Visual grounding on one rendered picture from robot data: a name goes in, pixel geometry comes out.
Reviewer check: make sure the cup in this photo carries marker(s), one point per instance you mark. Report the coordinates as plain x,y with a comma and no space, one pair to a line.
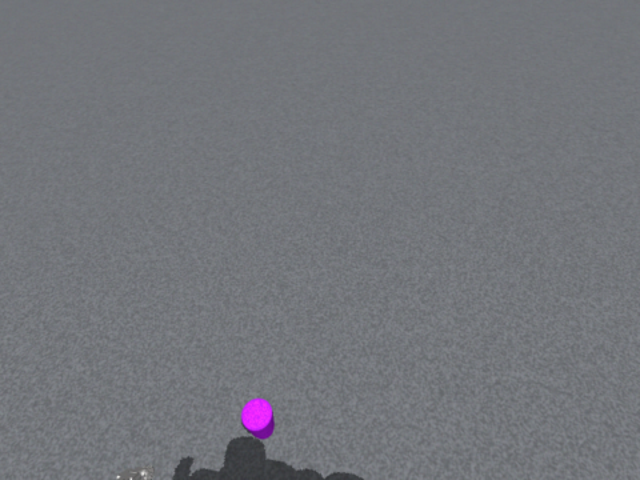
257,417

